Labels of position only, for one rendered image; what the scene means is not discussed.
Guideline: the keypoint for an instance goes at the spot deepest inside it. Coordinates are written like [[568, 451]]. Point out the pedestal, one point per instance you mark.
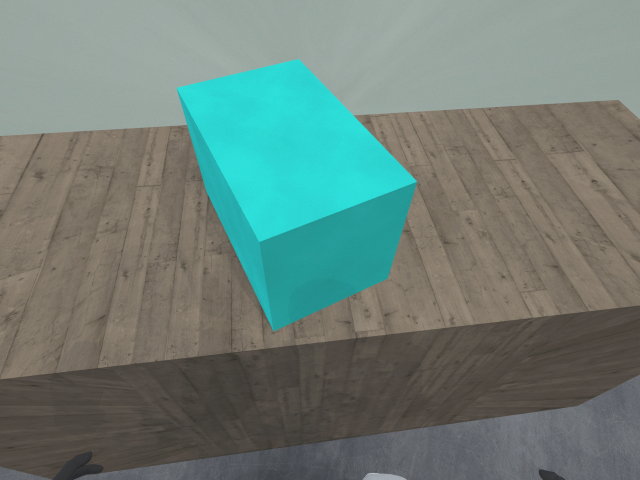
[[129, 328]]

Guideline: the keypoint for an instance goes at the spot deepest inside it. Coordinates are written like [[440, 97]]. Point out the robot left hand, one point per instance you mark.
[[76, 467]]

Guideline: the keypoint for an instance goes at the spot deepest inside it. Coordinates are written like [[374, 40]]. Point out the carton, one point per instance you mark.
[[313, 205]]

